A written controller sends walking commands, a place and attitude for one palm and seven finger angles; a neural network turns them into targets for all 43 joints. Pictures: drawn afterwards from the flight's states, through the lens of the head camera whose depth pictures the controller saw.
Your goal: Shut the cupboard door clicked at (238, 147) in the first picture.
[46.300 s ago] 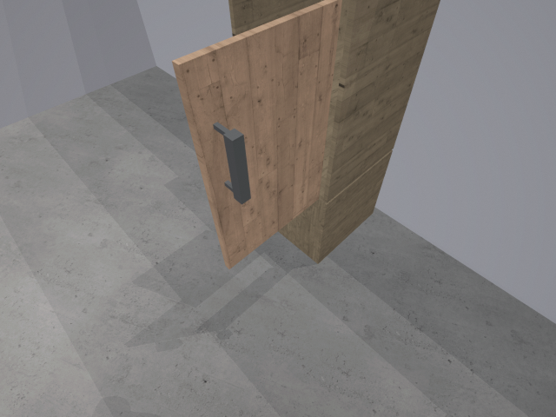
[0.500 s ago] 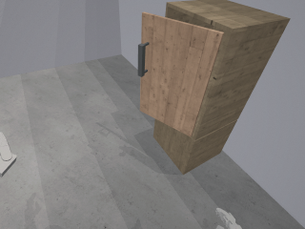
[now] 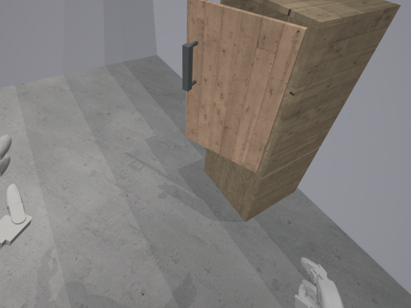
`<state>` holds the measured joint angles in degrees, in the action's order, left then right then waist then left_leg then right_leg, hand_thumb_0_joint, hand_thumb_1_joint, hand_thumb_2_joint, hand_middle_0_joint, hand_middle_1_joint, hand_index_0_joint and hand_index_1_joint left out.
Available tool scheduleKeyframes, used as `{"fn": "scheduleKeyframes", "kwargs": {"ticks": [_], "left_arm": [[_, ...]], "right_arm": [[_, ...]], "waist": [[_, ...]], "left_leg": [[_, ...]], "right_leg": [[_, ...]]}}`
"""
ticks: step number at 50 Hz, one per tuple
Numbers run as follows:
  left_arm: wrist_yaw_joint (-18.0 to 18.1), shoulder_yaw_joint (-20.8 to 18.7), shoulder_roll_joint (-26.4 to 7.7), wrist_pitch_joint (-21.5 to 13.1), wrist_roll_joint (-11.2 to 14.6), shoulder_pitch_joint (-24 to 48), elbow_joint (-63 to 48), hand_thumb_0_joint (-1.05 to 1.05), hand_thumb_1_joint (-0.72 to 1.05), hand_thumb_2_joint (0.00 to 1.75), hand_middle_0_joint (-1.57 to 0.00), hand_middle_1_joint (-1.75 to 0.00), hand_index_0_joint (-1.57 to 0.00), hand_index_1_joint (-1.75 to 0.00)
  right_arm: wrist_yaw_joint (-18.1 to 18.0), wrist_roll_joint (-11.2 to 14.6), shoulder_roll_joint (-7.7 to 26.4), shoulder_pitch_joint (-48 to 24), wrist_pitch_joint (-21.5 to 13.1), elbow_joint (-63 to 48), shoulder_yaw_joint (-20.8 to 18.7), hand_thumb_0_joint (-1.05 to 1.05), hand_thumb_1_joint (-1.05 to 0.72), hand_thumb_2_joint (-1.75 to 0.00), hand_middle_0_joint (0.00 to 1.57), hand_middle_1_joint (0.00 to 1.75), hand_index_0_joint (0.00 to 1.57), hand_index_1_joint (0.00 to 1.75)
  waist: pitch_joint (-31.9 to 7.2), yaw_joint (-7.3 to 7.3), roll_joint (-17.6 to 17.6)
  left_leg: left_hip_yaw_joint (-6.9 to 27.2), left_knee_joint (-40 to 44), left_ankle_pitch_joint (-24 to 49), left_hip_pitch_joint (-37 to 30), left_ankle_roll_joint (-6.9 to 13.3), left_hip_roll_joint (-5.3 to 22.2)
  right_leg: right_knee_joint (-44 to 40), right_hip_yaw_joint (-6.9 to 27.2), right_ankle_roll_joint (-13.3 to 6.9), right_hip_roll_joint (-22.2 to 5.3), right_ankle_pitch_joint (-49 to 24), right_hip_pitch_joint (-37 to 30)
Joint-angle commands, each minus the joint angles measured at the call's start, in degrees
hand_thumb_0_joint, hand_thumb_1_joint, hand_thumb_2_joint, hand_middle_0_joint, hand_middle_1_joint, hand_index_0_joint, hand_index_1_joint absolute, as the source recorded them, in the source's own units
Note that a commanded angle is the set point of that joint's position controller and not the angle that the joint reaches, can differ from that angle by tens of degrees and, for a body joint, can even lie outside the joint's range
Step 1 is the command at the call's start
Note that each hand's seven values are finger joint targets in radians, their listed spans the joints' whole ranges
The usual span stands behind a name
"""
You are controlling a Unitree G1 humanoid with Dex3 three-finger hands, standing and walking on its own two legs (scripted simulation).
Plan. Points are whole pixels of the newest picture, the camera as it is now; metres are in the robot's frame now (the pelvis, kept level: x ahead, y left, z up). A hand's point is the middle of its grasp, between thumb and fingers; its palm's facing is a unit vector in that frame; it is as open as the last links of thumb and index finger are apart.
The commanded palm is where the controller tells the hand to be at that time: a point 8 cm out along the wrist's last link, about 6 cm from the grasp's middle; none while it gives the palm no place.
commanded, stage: let the arm hang, fingers relaxed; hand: left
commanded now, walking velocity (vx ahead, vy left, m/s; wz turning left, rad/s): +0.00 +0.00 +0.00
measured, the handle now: (191, 66) +0.87 +0.08 +0.05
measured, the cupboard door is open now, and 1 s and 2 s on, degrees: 24 24 24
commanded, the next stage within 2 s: look to check the result in 1.20 s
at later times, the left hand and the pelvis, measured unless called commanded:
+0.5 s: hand out of the picture -0.05 +0.19 -0.18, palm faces +0.02 -0.99 -0.16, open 7.1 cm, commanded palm none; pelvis -0.04 +0.01 +0.00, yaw +1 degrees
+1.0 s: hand out of the picture -0.04 +0.19 -0.17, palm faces +0.02 -0.98 -0.22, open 7.4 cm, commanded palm none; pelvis -0.05 +0.01 +0.00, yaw +0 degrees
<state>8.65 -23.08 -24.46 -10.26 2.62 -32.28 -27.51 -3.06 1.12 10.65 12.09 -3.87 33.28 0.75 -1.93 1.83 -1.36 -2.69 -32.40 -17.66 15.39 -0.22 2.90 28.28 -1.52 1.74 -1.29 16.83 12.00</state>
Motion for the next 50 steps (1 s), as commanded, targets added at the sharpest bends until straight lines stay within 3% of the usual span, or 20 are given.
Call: {"fn": "scheduleKeyframes", "kwargs": {"ticks": [1, 4, 5, 6, 7, 10, 13, 14, 16, 17, 19, 20, 23, 29, 31, 37, 41, 44, 50], "left_arm": [[1.54, -8.76, -9.65, -3.39, 0.2, 1.44, -11.66, 0.0, 0.9, 0.9, -0.2, -0.3, -0.2, -0.3], [1.62, -7.46, -8.67, -2.99, 0.07, 3.16, -10.48, 0.0, 0.9, 0.9, -0.2, -0.3, -0.2, -0.3], [-6.43, 19.53, 1.41, 4.18, -3.73, 6.28, 31.67, 0.0, 0.9, 0.9, -0.2, -0.3, -0.2, -0.3], [-7.91, 16.76, 0.86, 9.08, -4.18, 7.31, 33.47, 0.0, 0.9, 0.9, -0.2, -0.3, -0.2, -0.3], [-8.22, 16.9, 1.63, 9.8, -4.57, 8.26, 35.85, 0.0, 0.9, 0.9, -0.2, -0.3, -0.2, -0.3], [-8.72, 17.93, 0.22, 9.26, -4.72, 12.88, 46.26, 0.0, 0.9, 0.9, -0.2, -0.3, -0.2, -0.3], [-8.13, 19.12, -0.37, 9.75, -4.44, 16.79, 57.31, 0.0, 0.9, 0.9, -0.2, -0.3, -0.2, -0.3], [-7.89, 19.77, 0.34, 10.11, -4.29, 17.48, 60.86, 0.0, 0.9, 0.9, -0.2, -0.3, -0.2, -0.3], [-7.59, 20.59, 1.97, 10.8, -4.06, 17.28, 67.06, 0.0, 0.9, 0.9, -0.2, -0.3, -0.2, -0.3], [-7.53, 20.82, 2.44, 10.91, -3.97, 16.71, 69.97, 0.0, 0.9, 0.9, -0.2, -0.3, -0.2, -0.3], [-7.5, 20.81, 3.49, 10.78, -3.84, 15.07, 75.09, 0.0, 0.9, 0.9, -0.2, -0.3, -0.2, -0.3], [-7.46, 20.81, 3.34, 10.64, -3.84, 14.31, 76.9, 0.0, 0.9, 0.9, -0.2, -0.3, -0.2, -0.3], [-7.4, 20.66, 5.53, 10.49, -3.68, 12.65, 81.94, 0.0, 0.9, 0.9, -0.2, -0.3, -0.2, -0.3], [-7.38, 21.02, 7.04, 10.21, -3.71, 10.17, 88.29, 0.0, 0.9, 0.9, -0.2, -0.3, -0.2, -0.3], [-7.27, 21.05, 7.1, 10.09, -3.78, 10.03, 89.3, 0.0, 0.9, 0.9, -0.2, -0.3, -0.2, -0.3], [-7.01, 20.79, 7.63, 10.3, -3.93, 9.2, 90.55, 0.0, 0.9, 0.9, -0.2, -0.3, -0.2, -0.3], [-6.91, 20.55, 7.33, 10.18, -3.98, 9.79, 90.33, 0.0, 0.9, 0.9, -0.2, -0.3, -0.2, -0.3], [-6.89, 20.43, 7.36, 10.22, -4.02, 10.75, 89.72, 0.0, 0.9, 0.9, -0.2, -0.3, -0.2, -0.3], [-6.96, 20.05, 6.43, 9.93, -4.04, 12.23, 88.82, 0.0, 0.9, 0.9, -0.2, -0.3, -0.2, -0.3]], "right_arm": [[-1.29, -0.22, 7.15, -4.3, -2.15, -7.84, -2.63, 0.0, -0.9, -0.9, 0.2, 0.3, 0.2, 0.3], [-1.53, -0.27, 7.37, -4.33, -2.26, -7.53, -2.64, 0.0, -0.9, -0.9, 0.2, 0.3, 0.2, 0.3], [3.57, -0.45, 15.44, -7.68, -7.01, 4.7, -5.35, 0.0, -0.9, -0.9, 0.2, 0.3, 0.2, 0.3], [3.85, -1.16, 17.33, -4.41, -3.09, 4.87, -5.88, 0.0, -0.9, -0.9, 0.2, 0.3, 0.2, 0.3], [3.75, -1.66, 15.05, -3.0, -1.41, 4.91, -5.24, 0.0, -0.9, -0.9, 0.2, 0.3, 0.2, 0.3], [3.74, -2.38, 14.97, -3.21, 0.72, 5.94, -4.05, 0.0, -0.9, -0.9, 0.2, 0.3, 0.2, 0.3], [3.71, -2.8, 13.74, -2.04, 2.67, 8.52, -3.44, 0.0, -0.9, -0.9, 0.2, 0.3, 0.2, 0.3], [3.67, -2.9, 13.12, -1.73, 3.21, 9.78, -3.02, 0.0, -0.9, -0.9, 0.2, 0.3, 0.2, 0.3], [3.55, -2.85, 11.75, -1.48, 3.69, 12.3, -2.36, 0.0, -0.9, -0.9, 0.2, 0.3, 0.2, 0.3], [3.39, -2.76, 11.32, -1.46, 3.82, 13.51, -2.14, 0.0, -0.9, -0.9, 0.2, 0.3, 0.2, 0.3], [3.01, -2.56, 10.17, -0.55, 3.88, 15.88, -2.07, 0.0, -0.9, -0.9, 0.2, 0.3, 0.2, 0.3], [2.86, -2.35, 10.0, 0.27, 3.97, 16.78, -2.1, 0.0, -0.9, -0.9, 0.2, 0.3, 0.2, 0.3], [2.23, -2.4, 8.34, 2.82, 3.94, 19.91, -2.43, 0.0, -0.9, -0.9, 0.2, 0.3, 0.2, 0.3], [1.49, -1.96, 8.21, 7.24, 3.89, 24.07, -3.16, 0.0, -0.9, -0.9, 0.2, 0.3, 0.2, 0.3], [1.41, -1.91, 7.85, 8.34, 3.98, 24.81, -3.32, 0.0, -0.9, -0.9, 0.2, 0.3, 0.2, 0.3], [1.4, -2.1, 6.74, 9.82, 4.21, 26.35, -3.55, 0.0, -0.9, -0.9, 0.2, 0.3, 0.2, 0.3], [1.56, -2.13, 5.95, 9.69, 4.21, 26.64, -3.51, 0.0, -0.9, -0.9, 0.2, 0.3, 0.2, 0.3], [1.65, -2.27, 5.69, 9.57, 4.22, 26.69, -3.52, 0.0, -0.9, -0.9, 0.2, 0.3, 0.2, 0.3], [1.64, -2.12, 6.59, 8.18, 3.57, 26.24, -3.59, 0.0, -0.9, -0.9, 0.2, 0.3, 0.2, 0.3]], "waist": [[-6.55, -1.47, 5.58], [-5.36, -1.65, 5.59], [2.0, 0.59, 4.46], [-0.7, -0.85, 6.32], [-1.42, -1.06, 4.22], [-1.67, -1.54, -5.91], [-1.01, -0.69, -9.71], [-0.41, -0.56, -7.69], [1.25, -1.1, 0.8], [2.31, -1.49, 3.31], [2.83, -1.88, 6.21], [3.25, -1.92, 5.53], [3.51, -1.79, 10.49], [5.4, -1.73, 5.71], [6.47, -1.41, 2.35], [7.89, -1.43, 0.58], [8.76, -1.31, -1.26], [9.48, -1.22, -0.31], [8.08, -1.65, 2.25]], "left_leg": [[2.14, 6.06, 18.6, 1.85, 0.6, 1.66], [1.8, 7.03, 15.12, 1.94, 0.78, 1.61], [2.44, -0.45, 22.54, 2.12, 0.61, 2.57], [3.33, 1.74, 21.5, 1.7, 0.47, 3.45], [3.8, 1.96, 18.03, 2.3, 1.36, 3.75], [6.1, 3.05, 13.56, 3.27, 2.4, 3.02], [5.42, 2.84, 11.42, -0.36, 1.97, 1.16], [5.53, 4.09, 10.91, -1.27, 1.8, 1.21], [6.77, 8.22, 8.63, 0.27, 1.96, 2.16], [6.94, 9.9, 5.96, 1.77, 1.93, 2.35], [6.64, 11.5, 1.59, 2.85, 1.73, 1.87], [6.36, 11.28, 1.24, 2.19, 1.6, 1.67], [6.62, 13.32, -1.8, 1.68, 1.75, 2.06], [7.73, 15.9, -4.86, 1.12, 2.38, 3.2], [7.14, 15.18, -3.7, 0.57, 2.34, 3.01], [6.92, 15.56, -6.4, 1.18, 2.55, 2.9], [5.72, 13.65, -3.59, 0.11, 2.46, 2.14], [5.59, 13.64, -4.06, 0.36, 2.3, 2.12], [6.21, 14.61, -1.77, 0.46, 2.12, 2.6]], "right_leg": [[-1.13, 2.26, -2.22, -1.96, -23.96, -7.65], [-2.48, 2.48, -1.82, -1.49, -20.42, -6.53], [2.79, -0.6, -2.76, -4.95, -22.69, 5.25], [1.02, 3.15, -3.01, -5.81, -17.57, 5.16], [1.62, 1.54, -3.03, -4.54, -12.85, 5.09], [0.44, 2.66, -3.66, -4.38, -9.08, 3.06], [-2.46, 5.4, -4.39, -6.6, -6.44, 4.69], [-3.09, 5.52, -4.23, -6.32, -4.46, 5.15], [-2.97, 4.58, -3.08, -4.48, -0.9, 3.45], [-3.48, 4.39, -2.77, -3.93, -0.33, 2.07], [-4.92, 4.7, -2.99, -3.78, -0.28, 0.25], [-5.93, 4.73, -3.21, -3.91, -0.27, 0.23], [-7.08, 4.21, -3.55, -3.64, -1.04, -0.43], [-8.34, 2.83, -3.32, -3.29, -1.31, -0.32], [-9.1, 3.11, -3.48, -3.58, -0.41, 0.71], [-9.23, 3.55, -3.31, -3.29, 3.6, 3.12], [-10.08, 4.46, -3.62, -4.06, 5.6, 5.55], [-10.09, 4.78, -3.54, -3.9, 6.67, 6.74], [-8.86, 4.4, -3.57, -3.66, 1.58, 4.05]]}}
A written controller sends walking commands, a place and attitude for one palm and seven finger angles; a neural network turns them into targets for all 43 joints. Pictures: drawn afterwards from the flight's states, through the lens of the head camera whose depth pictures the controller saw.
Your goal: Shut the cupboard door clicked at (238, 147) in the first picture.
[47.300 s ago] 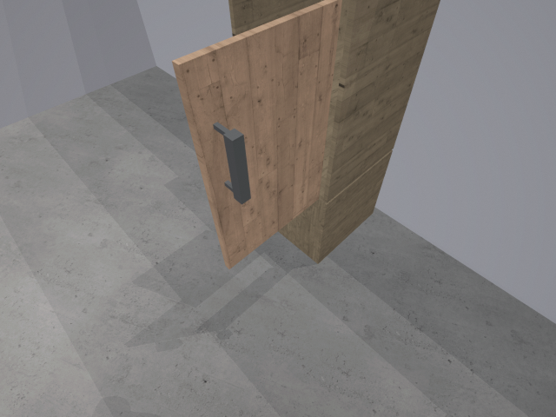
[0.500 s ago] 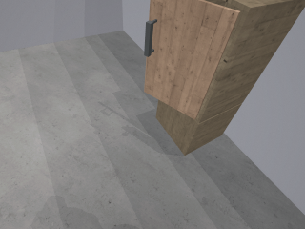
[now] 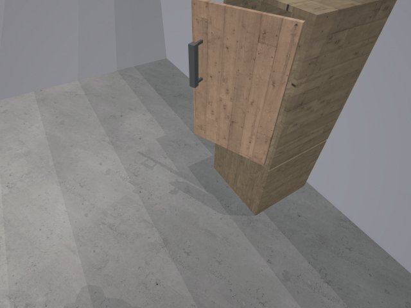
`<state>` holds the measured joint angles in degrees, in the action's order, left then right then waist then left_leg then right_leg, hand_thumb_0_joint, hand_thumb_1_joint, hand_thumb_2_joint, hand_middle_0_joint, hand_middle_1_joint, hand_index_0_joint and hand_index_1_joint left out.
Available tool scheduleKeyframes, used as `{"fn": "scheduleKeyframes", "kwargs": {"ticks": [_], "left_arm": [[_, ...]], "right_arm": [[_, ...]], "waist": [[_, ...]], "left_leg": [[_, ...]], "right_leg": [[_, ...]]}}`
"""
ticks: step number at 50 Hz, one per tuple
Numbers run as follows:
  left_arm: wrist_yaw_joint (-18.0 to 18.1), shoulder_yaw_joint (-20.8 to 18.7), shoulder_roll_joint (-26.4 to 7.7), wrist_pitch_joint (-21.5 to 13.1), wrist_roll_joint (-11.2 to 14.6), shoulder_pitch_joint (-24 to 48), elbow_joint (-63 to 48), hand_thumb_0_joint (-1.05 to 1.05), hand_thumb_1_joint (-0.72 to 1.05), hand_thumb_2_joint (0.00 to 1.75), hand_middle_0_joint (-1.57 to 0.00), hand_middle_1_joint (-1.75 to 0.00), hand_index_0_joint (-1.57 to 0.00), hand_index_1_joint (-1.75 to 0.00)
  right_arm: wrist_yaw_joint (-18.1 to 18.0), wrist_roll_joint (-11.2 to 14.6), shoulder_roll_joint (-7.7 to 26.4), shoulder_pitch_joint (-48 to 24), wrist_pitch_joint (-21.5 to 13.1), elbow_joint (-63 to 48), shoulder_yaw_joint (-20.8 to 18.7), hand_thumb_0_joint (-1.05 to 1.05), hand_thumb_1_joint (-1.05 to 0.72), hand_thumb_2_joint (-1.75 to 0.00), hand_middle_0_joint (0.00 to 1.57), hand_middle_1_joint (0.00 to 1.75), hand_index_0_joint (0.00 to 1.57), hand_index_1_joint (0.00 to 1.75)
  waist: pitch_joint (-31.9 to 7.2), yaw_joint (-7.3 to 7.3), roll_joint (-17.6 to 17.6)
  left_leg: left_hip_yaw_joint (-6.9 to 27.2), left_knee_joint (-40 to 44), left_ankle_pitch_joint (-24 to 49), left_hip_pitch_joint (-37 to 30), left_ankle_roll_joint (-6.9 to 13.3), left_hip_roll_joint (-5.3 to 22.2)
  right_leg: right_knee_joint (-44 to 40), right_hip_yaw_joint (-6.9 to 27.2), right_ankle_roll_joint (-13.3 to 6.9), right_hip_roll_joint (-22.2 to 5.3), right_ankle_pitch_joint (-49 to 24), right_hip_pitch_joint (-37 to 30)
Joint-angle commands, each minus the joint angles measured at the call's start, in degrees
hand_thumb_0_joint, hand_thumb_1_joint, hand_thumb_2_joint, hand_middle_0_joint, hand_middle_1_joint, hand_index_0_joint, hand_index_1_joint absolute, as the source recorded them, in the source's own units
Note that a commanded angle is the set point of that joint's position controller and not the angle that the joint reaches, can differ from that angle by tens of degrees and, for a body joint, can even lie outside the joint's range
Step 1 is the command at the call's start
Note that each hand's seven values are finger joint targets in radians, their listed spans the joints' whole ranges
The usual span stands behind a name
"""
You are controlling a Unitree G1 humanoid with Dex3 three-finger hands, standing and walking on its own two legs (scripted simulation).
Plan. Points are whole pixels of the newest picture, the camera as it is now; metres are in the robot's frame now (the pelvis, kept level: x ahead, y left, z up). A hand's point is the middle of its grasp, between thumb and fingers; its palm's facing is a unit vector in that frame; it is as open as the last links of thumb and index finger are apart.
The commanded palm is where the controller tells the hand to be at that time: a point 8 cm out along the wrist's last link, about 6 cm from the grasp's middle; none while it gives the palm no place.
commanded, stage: let the arm hang, fingers relaxed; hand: left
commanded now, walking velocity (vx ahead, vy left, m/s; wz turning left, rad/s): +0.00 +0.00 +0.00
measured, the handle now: (197, 63) +0.92 +0.07 +0.04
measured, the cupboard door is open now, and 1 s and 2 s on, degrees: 24 24 24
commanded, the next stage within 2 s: look to check the result in 0.20 s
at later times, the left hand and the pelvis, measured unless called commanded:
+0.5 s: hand out of the picture +0.03 +0.20 -0.17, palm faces +0.01 -0.97 -0.26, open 7.4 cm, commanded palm none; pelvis +0.01 -0.01 +0.00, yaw +0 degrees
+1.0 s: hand out of the picture +0.08 +0.21 -0.16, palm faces +0.01 -0.96 -0.29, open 7.4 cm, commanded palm none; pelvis +0.03 -0.02 +0.01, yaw +1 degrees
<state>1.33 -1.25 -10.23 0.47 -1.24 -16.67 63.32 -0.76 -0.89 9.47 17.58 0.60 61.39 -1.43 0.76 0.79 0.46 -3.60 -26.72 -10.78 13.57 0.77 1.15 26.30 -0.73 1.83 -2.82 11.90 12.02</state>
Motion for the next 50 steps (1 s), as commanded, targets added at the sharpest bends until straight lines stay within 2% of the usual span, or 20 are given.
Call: {"fn": "scheduleKeyframes", "kwargs": {"ticks": [1, 8, 12, 15, 29, 35, 37, 41, 45, 48, 50], "left_arm": [[0.34, -1.77, -7.67, -0.82, -0.17, -2.93, -1.93, 0.0, 0.9, 0.9, -0.2, -0.3, -0.2, -0.3], [0.18, -1.75, -8.74, -1.05, 0.02, -0.51, -2.3, 0.0, 0.9, 0.9, -0.2, -0.3, -0.2, -0.3], [0.12, -1.81, -9.3, -1.16, 0.09, 0.47, -2.22, 0.0, 0.9, 0.9, -0.2, -0.3, -0.2, -0.3], [0.03, -1.85, -10.34, -1.32, 0.1, 0.42, -2.01, 0.0, 0.9, 0.9, -0.2, -0.3, -0.2, -0.3], [-0.27, -1.76, -12.96, -1.51, 0.3, 3.21, -1.09, 0.0, 0.9, 0.9, -0.2, -0.3, -0.2, -0.3], [-0.32, -1.78, -14.5, -1.88, 0.29, 3.89, -1.14, 0.0, 0.9, 0.9, -0.2, -0.3, -0.2, -0.3], [-0.34, -1.75, -14.46, -1.83, 0.31, 4.64, -1.05, 0.0, 0.9, 0.9, -0.2, -0.3, -0.2, -0.3], [-0.36, -1.82, -15.14, -1.95, 0.32, 5.38, -1.11, 0.0, 0.9, 0.9, -0.2, -0.3, -0.2, -0.3], [-0.4, -1.84, -15.82, -2.05, 0.31, 5.68, -1.11, 0.0, 0.9, 0.9, -0.2, -0.3, -0.2, -0.3], [-0.36, -1.71, -15.0, -1.75, 0.4, 6.36, -1.16, 0.0, 0.9, 0.9, -0.2, -0.3, -0.2, -0.3], [0.03, -1.48, -11.89, -0.95, 0.45, 4.1, -1.21, 0.0, 0.9, 0.9, -0.2, -0.3, -0.2, -0.3]], "right_arm": [[-0.66, -0.16, 7.41, 2.17, -0.99, -1.76, -1.38, 0.0, -0.9, -0.9, 0.2, 0.3, 0.2, 0.3], [-0.59, -0.14, 8.15, 0.79, -1.03, -1.56, -1.27, 0.0, -0.9, -0.9, 0.2, 0.3, 0.2, 0.3], [-0.63, -0.05, 9.18, -0.03, -1.32, -1.47, -1.25, 0.0, -0.9, -0.9, 0.2, 0.3, 0.2, 0.3], [-0.64, 0.11, 10.33, -0.85, -1.26, -1.6, -1.37, 0.0, -0.9, -0.9, 0.2, 0.3, 0.2, 0.3], [-0.55, 0.1, 13.21, -4.41, -1.34, -0.68, -1.36, 0.0, -0.9, -0.9, 0.2, 0.3, 0.2, 0.3], [-0.45, 0.27, 14.64, -6.13, -1.43, -0.81, -1.44, 0.0, -0.9, -0.9, 0.2, 0.3, 0.2, 0.3], [-0.45, 0.13, 14.61, -6.66, -1.44, -0.6, -1.37, 0.0, -0.9, -0.9, 0.2, 0.3, 0.2, 0.3], [-0.42, 0.11, 15.39, -7.67, -1.62, -0.68, -1.38, 0.0, -0.9, -0.9, 0.2, 0.3, 0.2, 0.3], [-0.43, 0.23, 16.19, -8.41, -1.66, -0.88, -1.3, 0.0, -0.9, -0.9, 0.2, 0.3, 0.2, 0.3], [-0.31, 0.08, 15.31, -8.51, -1.45, -0.83, -1.07, 0.0, -0.9, -0.9, 0.2, 0.3, 0.2, 0.3], [-0.14, 0.11, 11.6, -7.0, -0.77, -1.06, -0.35, 0.0, -0.9, -0.9, 0.2, 0.3, 0.2, 0.3]], "waist": [[5.19, -0.56, -0.11], [4.91, -0.34, 0.08], [3.35, -0.45, 1.04], [3.28, -0.54, -0.47], [2.38, -0.4, -0.74], [0.81, -0.47, -1.38], [1.72, -0.33, -0.79], [0.23, -0.42, 0.52], [0.52, -0.63, -0.24], [1.04, -0.52, 0.1], [0.43, -0.74, 0.04]], "left_leg": [[7.15, 8.92, -8.09, 2.34, 1.05, 4.34], [6.13, 8.45, -5.44, 0.64, 0.44, 4.17], [6.53, 8.83, -3.01, -0.27, 0.43, 4.7], [6.1, 8.28, -1.52, -1.53, 0.45, 4.58], [6.19, 9.16, 0.7, -3.92, 0.39, 5.29], [6.07, 8.71, 3.93, -5.64, 0.34, 5.47], [6.03, 9.29, 3.58, -5.24, 0.23, 5.6], [6.15, 9.33, 5.58, -5.93, 0.13, 5.74], [6.2, 9.6, 6.97, -6.3, 0.09, 5.85], [6.36, 9.57, 6.62, -5.18, -0.16, 5.66], [6.28, 7.29, 9.84, -4.02, -0.56, 5.16]], "right_leg": [[-6.84, 3.46, -3.58, -2.33, 5.86, 3.63], [-8.29, 3.99, -3.63, -2.82, 5.56, 3.14], [-7.86, 3.6, -3.57, -2.73, 2.85, 1.18], [-8.73, 3.82, -3.71, -2.87, 2.48, 1.25], [-9.99, 3.8, -3.73, -3.38, 0.8, -0.34], [-10.31, 3.97, -3.86, -3.7, -2.67, -1.42], [-10.55, 3.76, -3.71, -3.82, -2.62, -1.59], [-10.19, 3.67, -3.75, -3.91, -5.47, -3.21], [-10.42, 3.49, -3.66, -3.94, -7.33, -3.68], [-10.01, 2.81, -3.34, -4.2, -6.48, -4.24], [-7.26, 1.38, -2.67, -4.73, -8.43, -4.46]]}}
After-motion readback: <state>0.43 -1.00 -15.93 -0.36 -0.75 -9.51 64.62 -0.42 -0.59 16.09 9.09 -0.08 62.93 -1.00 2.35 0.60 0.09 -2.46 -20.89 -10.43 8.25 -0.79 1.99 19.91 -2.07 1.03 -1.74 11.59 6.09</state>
